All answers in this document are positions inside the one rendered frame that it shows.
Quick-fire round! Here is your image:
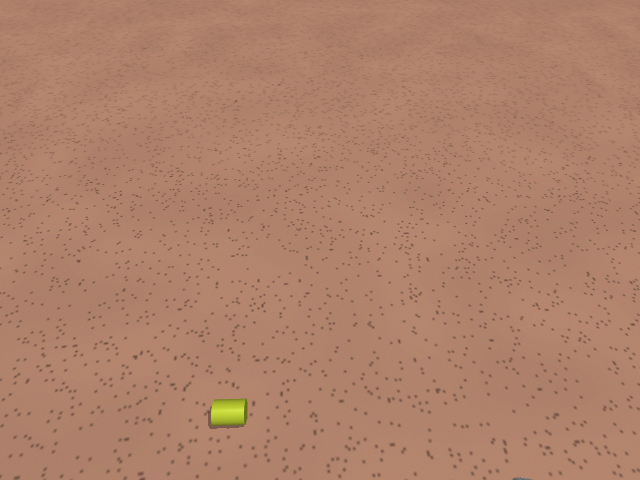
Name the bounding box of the can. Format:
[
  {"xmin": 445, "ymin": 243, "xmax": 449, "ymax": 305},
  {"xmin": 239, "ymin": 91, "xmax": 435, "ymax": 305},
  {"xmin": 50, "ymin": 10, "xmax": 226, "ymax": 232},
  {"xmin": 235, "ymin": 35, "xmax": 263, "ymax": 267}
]
[{"xmin": 211, "ymin": 399, "xmax": 248, "ymax": 426}]

